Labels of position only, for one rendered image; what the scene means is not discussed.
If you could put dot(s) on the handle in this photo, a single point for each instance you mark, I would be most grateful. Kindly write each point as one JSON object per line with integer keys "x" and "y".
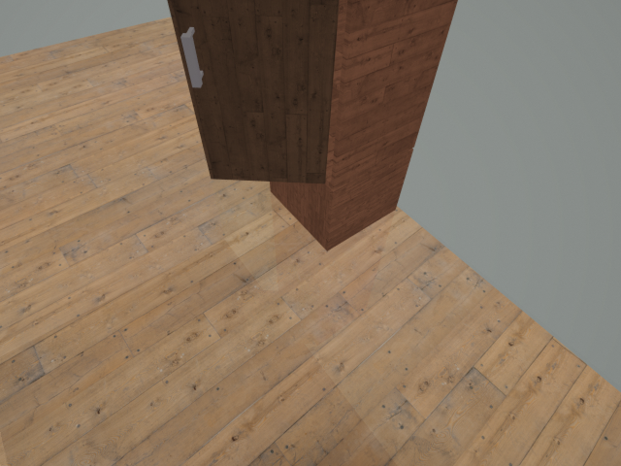
{"x": 191, "y": 58}

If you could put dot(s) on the cupboard door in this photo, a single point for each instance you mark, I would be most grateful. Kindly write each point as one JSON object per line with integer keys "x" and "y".
{"x": 263, "y": 110}

